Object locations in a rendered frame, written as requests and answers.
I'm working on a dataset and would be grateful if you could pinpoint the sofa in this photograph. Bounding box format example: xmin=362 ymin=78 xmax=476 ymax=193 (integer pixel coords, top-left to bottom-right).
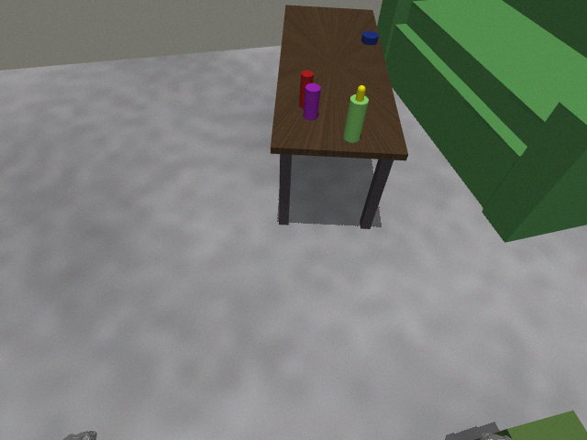
xmin=377 ymin=0 xmax=587 ymax=243

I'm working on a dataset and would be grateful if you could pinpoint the coffee table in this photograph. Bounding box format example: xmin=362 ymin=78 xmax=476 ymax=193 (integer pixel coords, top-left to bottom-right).
xmin=271 ymin=5 xmax=408 ymax=229

